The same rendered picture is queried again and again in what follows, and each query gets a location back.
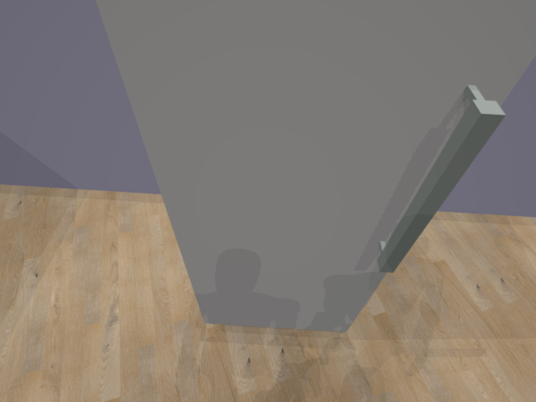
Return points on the fridge door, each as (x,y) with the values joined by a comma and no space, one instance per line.
(289,137)

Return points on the handle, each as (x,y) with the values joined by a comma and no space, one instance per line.
(479,122)

